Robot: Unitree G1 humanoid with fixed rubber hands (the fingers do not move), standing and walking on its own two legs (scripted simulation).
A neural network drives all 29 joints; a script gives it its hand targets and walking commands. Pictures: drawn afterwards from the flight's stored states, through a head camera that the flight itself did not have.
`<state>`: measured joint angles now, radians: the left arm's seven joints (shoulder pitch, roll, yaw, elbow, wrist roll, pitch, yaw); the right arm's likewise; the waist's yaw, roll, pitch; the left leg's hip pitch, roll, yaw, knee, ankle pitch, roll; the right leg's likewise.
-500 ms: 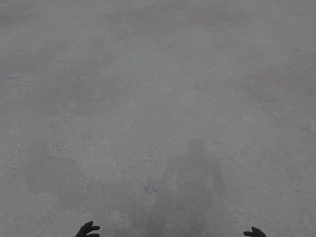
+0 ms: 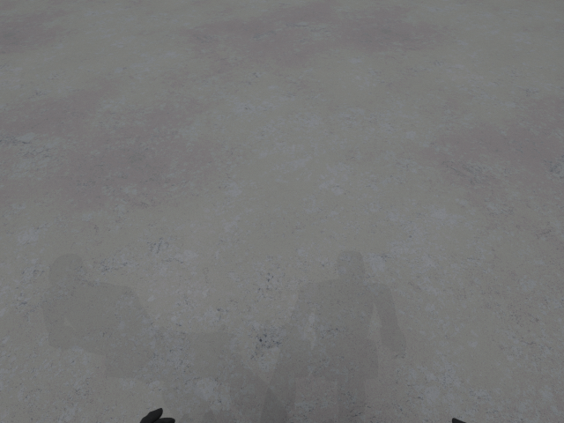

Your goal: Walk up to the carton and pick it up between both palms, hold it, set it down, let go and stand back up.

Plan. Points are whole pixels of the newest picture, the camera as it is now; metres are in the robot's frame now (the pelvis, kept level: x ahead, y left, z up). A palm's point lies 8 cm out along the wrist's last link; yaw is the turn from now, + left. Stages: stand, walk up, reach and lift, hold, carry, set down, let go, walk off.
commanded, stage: stand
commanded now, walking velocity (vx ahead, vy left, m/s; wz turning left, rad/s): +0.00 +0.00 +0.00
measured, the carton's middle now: out of the picture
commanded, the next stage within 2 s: none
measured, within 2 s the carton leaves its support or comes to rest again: neither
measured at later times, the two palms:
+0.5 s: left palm out of the picture +0.07 +0.24 -0.11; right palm out of the picture +0.07 -0.25 -0.11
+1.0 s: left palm out of the picture +0.06 +0.24 -0.12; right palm out of the picture +0.05 -0.25 -0.12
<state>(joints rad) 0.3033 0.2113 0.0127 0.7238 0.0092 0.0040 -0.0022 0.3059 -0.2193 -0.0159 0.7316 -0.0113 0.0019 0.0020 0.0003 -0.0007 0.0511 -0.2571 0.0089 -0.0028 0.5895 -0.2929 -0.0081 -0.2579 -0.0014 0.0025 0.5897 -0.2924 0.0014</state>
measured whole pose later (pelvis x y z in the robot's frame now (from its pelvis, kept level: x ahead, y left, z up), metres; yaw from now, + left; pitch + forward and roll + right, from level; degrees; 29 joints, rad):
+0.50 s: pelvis +0.00 +0.00 +0.00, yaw +0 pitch -2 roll +0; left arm 0.31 0.22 0.00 0.77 0.01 0.00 0.00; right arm 0.31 -0.23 -0.01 0.78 -0.01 0.00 0.00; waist 0.00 0.00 0.05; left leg -0.24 0.01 0.00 0.56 -0.28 -0.01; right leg -0.24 0.00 0.01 0.56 -0.28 0.00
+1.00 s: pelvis +0.00 +0.00 +0.01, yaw +0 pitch -2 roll +0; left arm 0.32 0.22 0.00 0.82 0.00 0.00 0.01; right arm 0.32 -0.23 0.00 0.83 -0.01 0.00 -0.01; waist 0.00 0.00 0.04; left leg -0.23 0.01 0.00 0.53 -0.27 -0.01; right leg -0.23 0.00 0.01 0.53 -0.27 0.00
